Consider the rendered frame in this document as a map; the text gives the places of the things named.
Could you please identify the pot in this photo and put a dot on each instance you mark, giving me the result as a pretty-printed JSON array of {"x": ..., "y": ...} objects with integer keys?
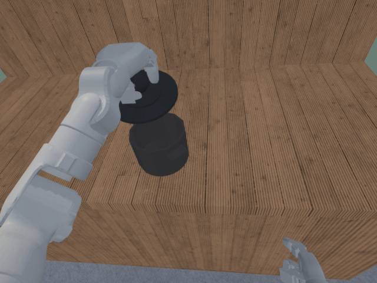
[{"x": 160, "y": 146}]

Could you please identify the lid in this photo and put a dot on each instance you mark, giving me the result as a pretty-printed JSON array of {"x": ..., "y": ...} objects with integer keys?
[{"x": 155, "y": 102}]

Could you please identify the knob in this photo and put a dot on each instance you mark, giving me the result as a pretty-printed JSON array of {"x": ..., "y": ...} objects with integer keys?
[{"x": 141, "y": 81}]

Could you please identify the robot right hand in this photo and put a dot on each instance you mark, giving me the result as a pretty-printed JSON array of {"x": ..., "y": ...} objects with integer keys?
[{"x": 306, "y": 268}]

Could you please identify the robot left upper arm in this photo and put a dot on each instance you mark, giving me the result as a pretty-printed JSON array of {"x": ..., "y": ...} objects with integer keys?
[{"x": 44, "y": 213}]

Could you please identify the robot left hand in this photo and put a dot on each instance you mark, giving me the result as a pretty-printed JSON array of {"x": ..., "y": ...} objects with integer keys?
[{"x": 134, "y": 56}]

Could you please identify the left robot forearm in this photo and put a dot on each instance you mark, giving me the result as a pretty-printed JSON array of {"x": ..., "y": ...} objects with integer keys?
[{"x": 93, "y": 115}]

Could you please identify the table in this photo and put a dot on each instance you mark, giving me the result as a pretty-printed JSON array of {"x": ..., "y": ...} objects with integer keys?
[{"x": 280, "y": 114}]

